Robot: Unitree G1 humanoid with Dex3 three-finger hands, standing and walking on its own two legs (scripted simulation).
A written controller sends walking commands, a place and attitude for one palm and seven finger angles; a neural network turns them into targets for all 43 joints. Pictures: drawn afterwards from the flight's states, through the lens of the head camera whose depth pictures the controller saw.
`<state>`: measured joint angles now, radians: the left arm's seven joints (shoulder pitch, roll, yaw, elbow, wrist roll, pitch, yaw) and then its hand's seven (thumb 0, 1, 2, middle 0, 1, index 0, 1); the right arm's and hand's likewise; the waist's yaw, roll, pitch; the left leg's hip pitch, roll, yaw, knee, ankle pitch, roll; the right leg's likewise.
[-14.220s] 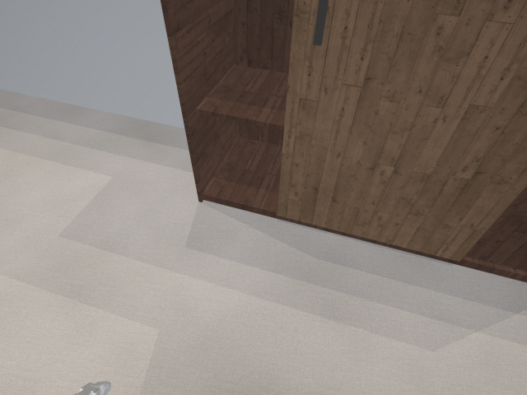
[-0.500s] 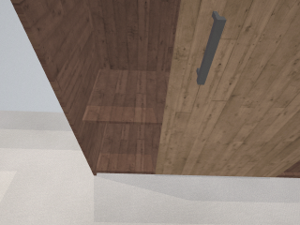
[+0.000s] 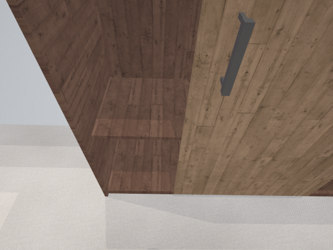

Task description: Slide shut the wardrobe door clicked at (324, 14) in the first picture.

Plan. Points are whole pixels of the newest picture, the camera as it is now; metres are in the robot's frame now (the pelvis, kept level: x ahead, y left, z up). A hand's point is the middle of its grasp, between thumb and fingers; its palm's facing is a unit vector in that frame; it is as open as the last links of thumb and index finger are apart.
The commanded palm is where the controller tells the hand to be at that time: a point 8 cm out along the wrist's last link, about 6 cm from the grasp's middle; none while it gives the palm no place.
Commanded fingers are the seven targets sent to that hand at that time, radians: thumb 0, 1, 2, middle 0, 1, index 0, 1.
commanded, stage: raise the hand with hooked fingers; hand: right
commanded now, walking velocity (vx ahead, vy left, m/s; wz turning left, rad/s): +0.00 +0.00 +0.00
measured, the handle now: (233, 57) +0.52 -0.13 +0.22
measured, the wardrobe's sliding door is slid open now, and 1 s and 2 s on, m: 0.40 0.40 0.40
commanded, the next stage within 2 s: none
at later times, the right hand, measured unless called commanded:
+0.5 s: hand out of the picture +0.12 -0.21 -0.01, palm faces +0.05 +1.00 +0.01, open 8.8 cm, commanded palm +0.12 -0.26 +0.02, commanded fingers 0.00 -0.34 -0.66 0.24 0.66 0.24 0.66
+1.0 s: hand (331, 218) +0.18 -0.27 +0.12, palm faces +0.07 +0.99 -0.10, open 11.9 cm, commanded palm +0.15 -0.31 +0.12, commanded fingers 0.00 0.24 -0.41 0.28 1.03 0.28 1.03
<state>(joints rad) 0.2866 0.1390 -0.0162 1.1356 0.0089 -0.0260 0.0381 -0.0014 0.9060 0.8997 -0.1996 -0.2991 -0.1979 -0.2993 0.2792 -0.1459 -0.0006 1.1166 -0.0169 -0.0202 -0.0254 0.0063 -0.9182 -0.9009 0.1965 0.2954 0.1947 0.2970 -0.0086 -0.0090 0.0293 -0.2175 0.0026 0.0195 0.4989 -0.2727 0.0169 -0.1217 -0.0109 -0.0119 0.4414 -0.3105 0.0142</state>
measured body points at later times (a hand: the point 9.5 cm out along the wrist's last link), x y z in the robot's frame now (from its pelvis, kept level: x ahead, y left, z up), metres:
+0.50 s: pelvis -0.04 +0.00 -0.04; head -0.03 -0.02 +0.41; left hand +0.21 +0.25 -0.03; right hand +0.11 -0.26 -0.01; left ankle +0.00 +0.11 -0.74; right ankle -0.05 -0.13 -0.74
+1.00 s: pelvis -0.04 -0.03 -0.02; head -0.05 -0.02 +0.43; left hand +0.11 +0.21 -0.09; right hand +0.17 -0.32 +0.13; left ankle +0.00 +0.11 -0.74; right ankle -0.05 -0.13 -0.74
